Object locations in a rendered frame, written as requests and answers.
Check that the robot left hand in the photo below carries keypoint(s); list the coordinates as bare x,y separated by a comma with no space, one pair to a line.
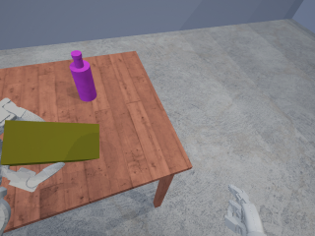
23,178

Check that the robot right hand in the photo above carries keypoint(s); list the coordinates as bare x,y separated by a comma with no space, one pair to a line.
247,217

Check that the robot left forearm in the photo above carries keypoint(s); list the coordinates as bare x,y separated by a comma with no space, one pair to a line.
5,210

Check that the table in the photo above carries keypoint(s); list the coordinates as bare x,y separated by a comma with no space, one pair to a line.
137,142

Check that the sponge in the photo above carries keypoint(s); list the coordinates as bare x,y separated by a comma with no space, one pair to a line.
38,142

